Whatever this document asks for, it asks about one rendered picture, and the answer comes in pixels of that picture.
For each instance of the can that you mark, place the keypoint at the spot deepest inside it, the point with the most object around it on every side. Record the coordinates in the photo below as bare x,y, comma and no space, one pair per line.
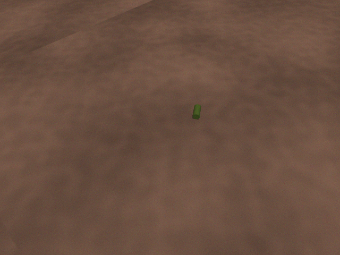
196,112

